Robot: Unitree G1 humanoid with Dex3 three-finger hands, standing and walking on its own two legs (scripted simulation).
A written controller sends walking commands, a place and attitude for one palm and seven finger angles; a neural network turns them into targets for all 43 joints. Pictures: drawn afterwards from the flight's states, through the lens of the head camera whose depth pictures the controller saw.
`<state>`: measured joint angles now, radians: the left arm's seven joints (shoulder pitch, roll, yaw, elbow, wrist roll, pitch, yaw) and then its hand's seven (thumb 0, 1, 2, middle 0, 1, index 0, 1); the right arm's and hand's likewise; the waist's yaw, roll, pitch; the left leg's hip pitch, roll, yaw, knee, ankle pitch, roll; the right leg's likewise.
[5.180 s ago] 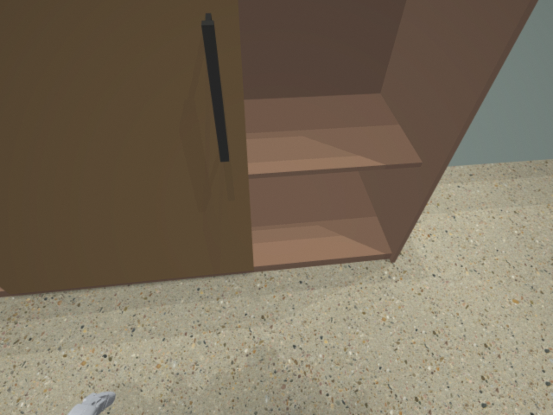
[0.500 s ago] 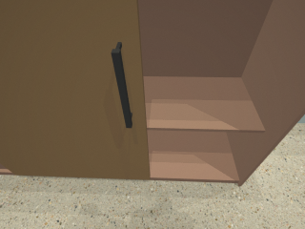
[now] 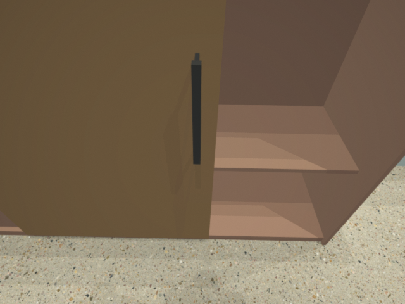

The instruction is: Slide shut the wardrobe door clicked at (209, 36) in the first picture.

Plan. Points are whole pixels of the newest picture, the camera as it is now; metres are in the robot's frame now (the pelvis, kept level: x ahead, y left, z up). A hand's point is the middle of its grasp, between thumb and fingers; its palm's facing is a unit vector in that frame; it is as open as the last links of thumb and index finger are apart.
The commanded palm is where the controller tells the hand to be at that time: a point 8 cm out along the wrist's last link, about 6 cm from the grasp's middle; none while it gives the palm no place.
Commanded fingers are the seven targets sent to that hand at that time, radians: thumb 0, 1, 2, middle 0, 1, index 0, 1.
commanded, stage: look again from close up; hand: left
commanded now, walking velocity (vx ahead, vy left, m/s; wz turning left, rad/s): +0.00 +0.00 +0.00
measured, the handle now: (197, 115) +0.55 +0.06 +0.08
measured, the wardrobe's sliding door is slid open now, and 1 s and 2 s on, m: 0.59 0.59 0.59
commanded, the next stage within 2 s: raise the hand with hooked fingers in 1.46 s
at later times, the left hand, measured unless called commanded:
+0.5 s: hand out of the picture +0.02 +0.15 -0.17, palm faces +0.01 -0.98 -0.17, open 7.3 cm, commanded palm none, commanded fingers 0.00 0.90 0.90 -0.20 -0.30 -0.20 -0.30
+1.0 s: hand out of the picture +0.03 +0.11 -0.17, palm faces +0.03 -0.98 -0.19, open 7.3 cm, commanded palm none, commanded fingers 0.00 0.90 0.90 -0.20 -0.30 -0.20 -0.30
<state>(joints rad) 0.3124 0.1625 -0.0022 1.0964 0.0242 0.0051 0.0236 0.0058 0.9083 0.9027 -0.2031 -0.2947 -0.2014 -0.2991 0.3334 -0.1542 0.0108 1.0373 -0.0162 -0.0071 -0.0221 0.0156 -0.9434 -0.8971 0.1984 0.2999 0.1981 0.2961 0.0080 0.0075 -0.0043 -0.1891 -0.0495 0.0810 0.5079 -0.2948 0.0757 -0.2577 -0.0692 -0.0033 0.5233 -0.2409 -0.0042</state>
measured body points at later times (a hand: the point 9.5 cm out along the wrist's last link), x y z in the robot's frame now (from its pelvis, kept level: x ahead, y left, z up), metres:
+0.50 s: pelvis +0.03 -0.01 +0.00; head +0.04 -0.02 +0.45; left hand +0.02 +0.20 -0.16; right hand +0.01 -0.22 -0.16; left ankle -0.01 +0.07 -0.73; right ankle +0.03 -0.16 -0.73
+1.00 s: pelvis +0.04 -0.06 +0.00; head +0.05 -0.07 +0.45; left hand +0.03 +0.16 -0.15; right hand +0.04 -0.27 -0.16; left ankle -0.01 +0.07 -0.73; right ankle +0.03 -0.16 -0.73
